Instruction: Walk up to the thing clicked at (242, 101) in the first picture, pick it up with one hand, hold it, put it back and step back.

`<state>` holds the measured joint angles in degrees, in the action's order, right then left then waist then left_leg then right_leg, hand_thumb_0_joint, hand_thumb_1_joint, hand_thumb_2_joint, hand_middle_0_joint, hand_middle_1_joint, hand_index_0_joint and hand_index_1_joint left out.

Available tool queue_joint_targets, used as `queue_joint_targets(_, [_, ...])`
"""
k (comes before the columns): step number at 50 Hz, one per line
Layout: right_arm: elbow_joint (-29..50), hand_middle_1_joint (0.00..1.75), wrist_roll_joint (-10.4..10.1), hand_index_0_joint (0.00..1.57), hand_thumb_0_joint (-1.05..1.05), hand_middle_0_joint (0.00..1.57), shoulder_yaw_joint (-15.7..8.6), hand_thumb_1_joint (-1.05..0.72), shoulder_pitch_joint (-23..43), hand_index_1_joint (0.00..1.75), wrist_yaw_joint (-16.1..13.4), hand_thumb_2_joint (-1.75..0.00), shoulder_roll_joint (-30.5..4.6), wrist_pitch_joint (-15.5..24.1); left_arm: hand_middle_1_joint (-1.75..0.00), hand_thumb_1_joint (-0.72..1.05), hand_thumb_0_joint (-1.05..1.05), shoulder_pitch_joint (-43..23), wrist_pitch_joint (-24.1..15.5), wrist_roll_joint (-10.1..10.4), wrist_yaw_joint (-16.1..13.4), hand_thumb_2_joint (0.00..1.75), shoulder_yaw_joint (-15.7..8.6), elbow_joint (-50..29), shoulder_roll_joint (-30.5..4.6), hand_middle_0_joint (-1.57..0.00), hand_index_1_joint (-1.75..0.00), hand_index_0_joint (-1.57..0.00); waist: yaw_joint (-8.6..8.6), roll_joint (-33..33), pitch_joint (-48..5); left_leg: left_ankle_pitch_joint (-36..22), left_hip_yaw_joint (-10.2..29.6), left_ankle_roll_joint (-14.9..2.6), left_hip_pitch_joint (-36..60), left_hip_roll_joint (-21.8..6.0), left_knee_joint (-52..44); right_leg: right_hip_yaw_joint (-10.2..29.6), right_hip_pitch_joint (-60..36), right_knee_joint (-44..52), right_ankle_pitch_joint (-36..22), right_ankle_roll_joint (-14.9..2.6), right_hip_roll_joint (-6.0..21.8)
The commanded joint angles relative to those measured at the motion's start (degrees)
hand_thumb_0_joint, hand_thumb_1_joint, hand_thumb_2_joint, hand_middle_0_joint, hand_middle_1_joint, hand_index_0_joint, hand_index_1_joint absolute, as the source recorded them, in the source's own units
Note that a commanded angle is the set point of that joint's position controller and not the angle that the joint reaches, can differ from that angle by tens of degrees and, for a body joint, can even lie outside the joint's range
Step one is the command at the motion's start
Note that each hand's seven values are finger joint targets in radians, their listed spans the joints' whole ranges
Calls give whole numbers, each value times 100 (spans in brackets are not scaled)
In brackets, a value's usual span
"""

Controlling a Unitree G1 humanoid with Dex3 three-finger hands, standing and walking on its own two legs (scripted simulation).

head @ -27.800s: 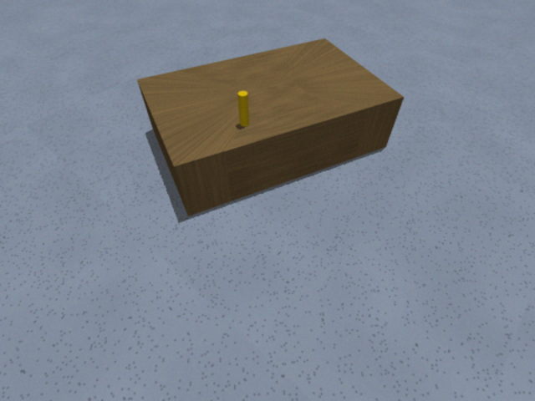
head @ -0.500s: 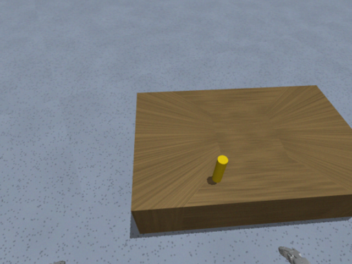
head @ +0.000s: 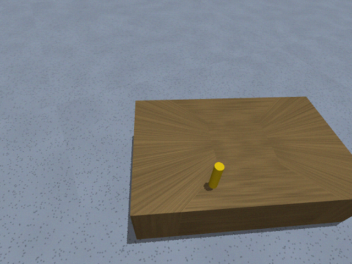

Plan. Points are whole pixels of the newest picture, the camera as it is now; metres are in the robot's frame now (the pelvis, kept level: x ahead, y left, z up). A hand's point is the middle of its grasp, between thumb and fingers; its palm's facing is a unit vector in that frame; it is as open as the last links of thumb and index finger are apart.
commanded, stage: stand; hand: right
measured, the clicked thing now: (216, 176) +0.53 -0.22 -0.37
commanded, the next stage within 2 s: step back in 1.52 s
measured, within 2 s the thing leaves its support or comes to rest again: neither
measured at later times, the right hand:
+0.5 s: hand out of the picture +0.06 -0.24 -0.16, palm faces -0.03 +0.94 -0.34, open 7.4 cm
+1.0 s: hand out of the picture +0.09 -0.25 -0.15, palm faces -0.02 +0.94 -0.35, open 7.4 cm
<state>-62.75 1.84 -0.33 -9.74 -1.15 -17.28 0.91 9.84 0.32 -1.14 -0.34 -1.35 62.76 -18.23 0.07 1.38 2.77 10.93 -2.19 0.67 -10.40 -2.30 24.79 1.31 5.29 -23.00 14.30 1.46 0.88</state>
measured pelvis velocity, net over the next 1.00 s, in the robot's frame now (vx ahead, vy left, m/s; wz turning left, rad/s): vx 0.02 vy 0.00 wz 0.01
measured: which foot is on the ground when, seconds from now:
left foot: down 0.00-1.00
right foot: down 0.00-1.00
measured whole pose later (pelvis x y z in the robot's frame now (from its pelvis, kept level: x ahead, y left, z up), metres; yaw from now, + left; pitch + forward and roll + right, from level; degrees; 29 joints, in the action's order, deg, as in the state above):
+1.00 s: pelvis +0.02 +0.00 +0.01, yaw +0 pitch -2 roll +0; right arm -66.1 0.9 -0.1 -5.9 -0.5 -19.1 0.9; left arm 6.5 -0.4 -0.6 -0.4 -0.7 65.4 -19.5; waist 0.3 0.5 2.8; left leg 9.7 -2.2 0.4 -8.0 -1.3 19.9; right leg 1.1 2.7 -17.8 13.0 2.0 1.9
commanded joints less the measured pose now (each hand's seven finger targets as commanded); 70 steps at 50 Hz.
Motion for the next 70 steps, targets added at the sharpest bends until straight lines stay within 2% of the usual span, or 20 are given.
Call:
queue_joint_targets(1, [232,30,-47,20,0,20,-261,-90,289,30,-64,-90,-1247,125,-30,90,0,-124,-126,-26,-46,90,-177,-205,-1041,-20,-30,-20,-11,-281,-33,140,641,-190,249,-492,-707,417,442,616,-309,-256,416])
queue_joint_targets(3, [177,30,-52,20,0,20,-234,-90,259,30,-49,-90,-1194,126,-30,90,0,-195,-149,-22,-47,90,-171,-166,-1086,-20,-30,-20,20,-113,-68,-105,607,-186,303,-479,-688,451,371,669,-456,-254,466])
queue_joint_targets(7, [92,30,-53,20,0,20,-251,-90,280,30,-49,-90,-1253,105,-30,90,0,-253,-123,-18,-50,90,-160,-97,-1095,-20,-30,-20,37,-166,-84,155,638,-184,298,-503,-787,414,393,696,-311,-244,459])
queue_joint_targets(11, [59,30,-57,20,0,20,-234,-90,339,30,-34,-90,-1256,101,-30,90,0,-227,-136,-6,-52,90,-148,-44,-1134,-20,-30,-20,7,-101,-147,-82,599,-197,361,-498,-759,426,322,727,-492,-231,503])
queue_joint_targets(15, [11,30,-81,20,0,20,-231,-90,353,30,-20,-90,-1287,87,-30,90,0,-196,-139,4,-52,90,-132,24,-1170,-20,-30,-20,24,-57,-2,19,628,-170,361,-480,-835,413,468,765,-277,-230,495])
queue_joint_targets(24, [-24,30,-100,20,0,20,-210,-90,418,30,-10,-90,-1327,104,-30,90,0,-187,-152,6,-56,90,-103,47,-1147,-20,-30,-20,3,-139,-197,-435,594,-215,520,-516,-747,388,298,747,-730,-224,565])
queue_joint_targets(26, [-49,30,-93,20,0,20,-198,-90,382,30,-9,-90,-1305,89,-30,90,0,-264,-152,12,-64,90,-121,42,-1202,-20,-30,-20,26,-138,-201,-317,586,-202,437,-498,-782,378,239,740,-662,-219,562])
queue_joint_targets(29, [-23,30,-104,20,0,20,-197,-90,482,30,-2,-90,-1338,101,-30,90,0,-238,-161,16,-55,90,-104,36,-1168,-20,-30,-20,-2,-159,-238,-594,580,-205,552,-516,-740,378,281,755,-789,-214,580])
queue_joint_targets(32, [-42,30,-116,20,0,20,-186,-90,425,30,-8,-90,-1327,116,-30,90,0,-298,-179,22,-68,90,-110,16,-1202,-20,-30,-20,30,-136,-387,-1301,539,-201,659,-544,-626,374,112,688,-1306,-192,622])
queue_joint_targets(38, [-60,30,-113,20,0,20,-191,-90,438,30,-16,-90,-1366,99,-30,90,0,-366,-158,34,-62,90,-127,4,-1233,-20,-30,-20,36,-140,-295,-930,523,-189,571,-521,-729,363,121,753,-1079,-188,619])
queue_joint_targets(40, [-39,30,-112,20,0,20,-198,-90,491,30,-19,-90,-1380,115,-30,90,0,-348,-154,31,-62,90,-121,-6,-1222,-20,-30,-20,8,-122,-390,-1315,535,-182,704,-563,-679,329,111,702,-1258,-188,620])
queue_joint_targets(43, [-45,30,-114,20,0,20,-193,-90,524,30,-14,-90,-1362,118,-30,90,0,-376,-163,39,-63,90,-122,0,-1227,-20,-30,-20,1,-93,-423,-1480,538,-195,694,-578,-655,318,12,698,-1357,-185,647])
queue_joint_targets(46, [-38,30,-122,20,0,20,-204,-90,523,30,-15,-90,-1398,111,-30,90,0,-402,-166,38,-59,90,-125,-35,-1247,-20,-30,-20,23,-98,-398,-1262,507,-185,679,-541,-681,329,84,792,-1264,-171,642])
queue_joint_targets(51, [-36,30,-123,20,0,20,-215,-90,581,30,0,-90,-1412,96,-30,90,0,-401,-182,40,-69,90,-114,-37,-1235,-20,-30,-20,13,-36,-401,-1425,538,-196,758,-570,-643,304,73,796,-1346,-167,658])
queue_joint_targets(53, [-37,30,-124,20,0,20,-209,-90,531,30,3,-90,-1422,104,-30,90,0,-463,-180,43,-65,90,-121,-64,-1266,-20,-30,-20,48,-99,-379,-1306,518,-179,647,-551,-703,314,18,817,-1320,-172,660])
queue_joint_targets(57, [-26,30,-119,20,0,20,-218,-90,577,30,4,-90,-1421,109,-30,90,0,-441,-187,45,-69,90,-130,-85,-1294,-20,-30,-20,23,-100,-509,-1556,515,-184,774,-577,-648,305,-39,769,-1510,-185,681])
queue_joint_targets(60, [-27,30,-118,20,0,20,-214,-90,581,30,12,-90,-1401,100,-30,90,0,-481,-191,41,-70,90,-127,-89,-1307,-20,-30,-20,43,-39,-472,-1475,530,-180,728,-578,-662,299,-38,785,-1402,-190,685])
queue_joint_targets(64, [-38,30,-120,20,0,20,-233,-90,606,30,27,-90,-1469,80,-30,90,0,-404,-178,37,-49,90,-118,-82,-1277,-20,-30,-20,38,-192,-227,-723,559,-175,585,-523,-816,307,167,936,-797,-184,637])
queue_joint_targets(69, [-17,30,-125,20,0,20,-235,-90,594,30,39,-90,-1435,87,-30,90,0,-402,-204,21,-53,90,-121,-117,-1314,-20,-30,-20,44,-85,-401,-1112,567,-196,706,-559,-735,296,97,891,-1095,-187,672])
queue_joint_targets(70, [-31,30,-136,20,0,20,-232,-90,588,30,40,-90,-1454,83,-30,90,0,-399,-200,29,-54,90,-117,-105,-1287,-20,-30,-20,53,-139,-296,-899,573,-174,641,-534,-775,303,174,938,-938,-172,654])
